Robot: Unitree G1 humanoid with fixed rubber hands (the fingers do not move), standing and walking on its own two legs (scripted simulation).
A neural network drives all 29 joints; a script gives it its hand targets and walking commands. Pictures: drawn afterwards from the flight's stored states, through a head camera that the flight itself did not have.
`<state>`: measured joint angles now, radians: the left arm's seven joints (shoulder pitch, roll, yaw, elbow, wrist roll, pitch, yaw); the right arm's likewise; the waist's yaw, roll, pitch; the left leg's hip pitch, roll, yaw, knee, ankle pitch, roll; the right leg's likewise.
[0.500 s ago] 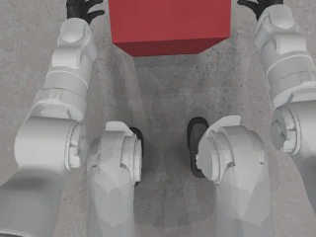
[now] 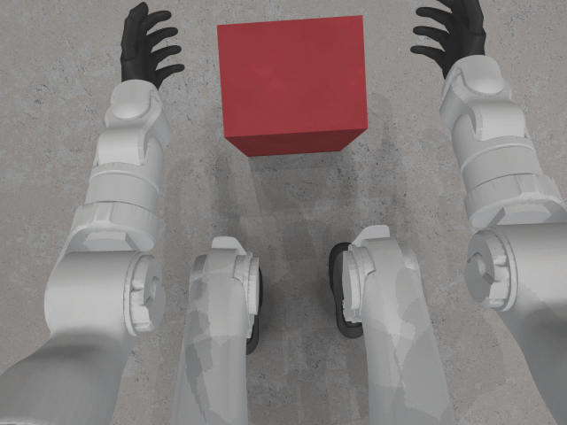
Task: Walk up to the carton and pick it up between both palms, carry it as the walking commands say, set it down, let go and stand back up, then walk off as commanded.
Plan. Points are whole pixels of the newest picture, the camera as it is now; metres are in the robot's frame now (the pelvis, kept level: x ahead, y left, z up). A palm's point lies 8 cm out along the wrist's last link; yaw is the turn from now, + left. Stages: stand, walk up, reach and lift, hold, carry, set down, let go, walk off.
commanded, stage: set down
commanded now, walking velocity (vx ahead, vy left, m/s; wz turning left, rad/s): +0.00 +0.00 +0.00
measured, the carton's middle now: (292, 102) +0.53 -0.02 -0.31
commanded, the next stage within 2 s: let go in 0.88 s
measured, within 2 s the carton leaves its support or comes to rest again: neither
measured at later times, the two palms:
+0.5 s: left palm (44, 8) +0.52 +0.17 +0.04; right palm out of the picture +0.52 -0.22 +0.04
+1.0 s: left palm out of the picture +0.50 +0.17 +0.12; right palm out of the picture +0.50 -0.23 +0.12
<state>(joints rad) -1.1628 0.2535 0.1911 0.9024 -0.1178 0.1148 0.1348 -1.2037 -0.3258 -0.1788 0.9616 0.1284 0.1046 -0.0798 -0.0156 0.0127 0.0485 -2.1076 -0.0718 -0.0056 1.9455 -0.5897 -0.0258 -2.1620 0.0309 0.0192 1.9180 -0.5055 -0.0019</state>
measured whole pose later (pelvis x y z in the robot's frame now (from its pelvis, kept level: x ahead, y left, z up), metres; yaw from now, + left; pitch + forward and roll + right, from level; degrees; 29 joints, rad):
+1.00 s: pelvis +0.05 -0.01 +0.23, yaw -1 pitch +43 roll +1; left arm -0.85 0.14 0.33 0.77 0.09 0.08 0.01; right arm -0.90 -0.20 -0.33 0.82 -0.10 0.08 0.02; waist -0.01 0.00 -0.08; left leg -1.40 -0.04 -0.04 0.96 -0.31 -0.02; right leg -1.44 0.03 0.03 0.95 -0.26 -0.01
